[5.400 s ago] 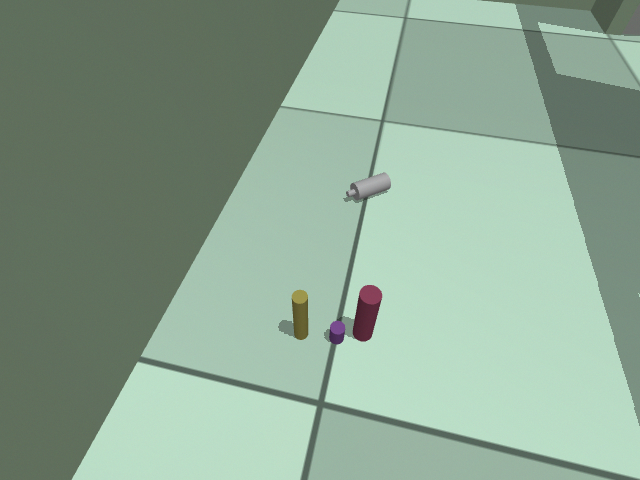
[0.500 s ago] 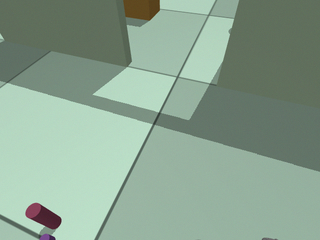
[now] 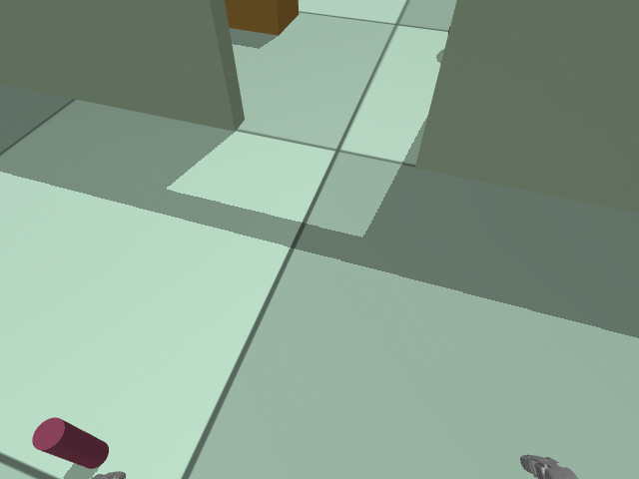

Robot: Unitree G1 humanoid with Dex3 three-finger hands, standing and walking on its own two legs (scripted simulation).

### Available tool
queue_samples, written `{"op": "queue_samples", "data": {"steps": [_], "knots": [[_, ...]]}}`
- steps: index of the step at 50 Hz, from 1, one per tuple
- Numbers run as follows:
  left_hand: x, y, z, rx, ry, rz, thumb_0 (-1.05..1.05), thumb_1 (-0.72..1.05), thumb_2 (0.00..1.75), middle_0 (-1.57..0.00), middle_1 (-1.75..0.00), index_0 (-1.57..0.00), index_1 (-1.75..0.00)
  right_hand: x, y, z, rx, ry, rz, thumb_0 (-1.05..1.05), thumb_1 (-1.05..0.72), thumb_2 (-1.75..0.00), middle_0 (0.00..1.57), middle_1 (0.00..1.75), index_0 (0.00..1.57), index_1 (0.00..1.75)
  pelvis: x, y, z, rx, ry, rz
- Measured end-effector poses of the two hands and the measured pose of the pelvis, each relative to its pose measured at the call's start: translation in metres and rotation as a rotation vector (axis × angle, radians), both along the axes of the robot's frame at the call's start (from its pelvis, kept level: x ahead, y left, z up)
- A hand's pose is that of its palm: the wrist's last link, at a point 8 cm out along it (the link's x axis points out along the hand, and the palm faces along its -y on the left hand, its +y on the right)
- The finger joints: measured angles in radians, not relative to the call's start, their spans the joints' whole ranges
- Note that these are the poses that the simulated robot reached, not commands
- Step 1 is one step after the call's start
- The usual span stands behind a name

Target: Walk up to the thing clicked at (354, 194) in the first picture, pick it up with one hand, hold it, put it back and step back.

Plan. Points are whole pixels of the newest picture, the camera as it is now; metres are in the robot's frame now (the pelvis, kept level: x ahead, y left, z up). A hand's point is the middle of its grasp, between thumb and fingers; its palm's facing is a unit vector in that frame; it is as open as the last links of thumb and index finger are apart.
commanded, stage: walk up
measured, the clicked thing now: out of the picture +0.48 +1.33 -0.73
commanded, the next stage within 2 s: stand in 0.06 s
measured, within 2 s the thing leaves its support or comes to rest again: neither
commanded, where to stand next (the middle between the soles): +0.06 +0.02 m, yaw +3 degrees
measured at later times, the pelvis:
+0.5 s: pelvis +0.01 +0.00 +0.01, yaw +3 degrees
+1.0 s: pelvis +0.01 +0.00 +0.01, yaw +4 degrees
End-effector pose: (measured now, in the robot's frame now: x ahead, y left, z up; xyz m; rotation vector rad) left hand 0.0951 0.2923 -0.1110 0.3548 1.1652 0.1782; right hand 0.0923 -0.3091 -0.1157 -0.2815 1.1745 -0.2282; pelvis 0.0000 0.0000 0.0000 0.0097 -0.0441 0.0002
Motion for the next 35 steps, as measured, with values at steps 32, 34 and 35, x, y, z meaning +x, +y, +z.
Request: {"op": "queue_samples", "data": {"steps": [32, 34, 35], "knots": [[-0.029, 0.008, 0.002, -0.008, 0.063, 0.072, 0.0, 0.9, 0.9, -0.21, -0.3, -0.21, -0.3, -0.003, 0.014, 0.002, 0.013, 0.068, 0.045, 0.01, -0.91, -0.9, 0.2, 0.3, 0.21, 0.3, 0.008, 0.001, 0.009, -0.005, 0.013, 0.053], [-0.031, 0.008, 0.002, -0.01, 0.068, 0.076, 0.0, 0.9, 0.9, -0.21, -0.3, -0.21, -0.3, -0.002, 0.014, 0.002, 0.011, 0.071, 0.049, 0.01, -0.91, -0.9, 0.2, 0.3, 0.21, 0.3, 0.008, 0.001, 0.009, -0.006, 0.015, 0.054], [-0.032, 0.008, 0.001, -0.011, 0.071, 0.078, 0.0, 0.9, 0.9, -0.21, -0.3, -0.21, -0.3, -0.002, 0.014, 0.003, 0.01, 0.074, 0.05, 0.01, -0.91, -0.9, 0.2, 0.3, 0.21, 0.3, 0.009, 0.001, 0.009, -0.006, 0.016, 0.055]]}}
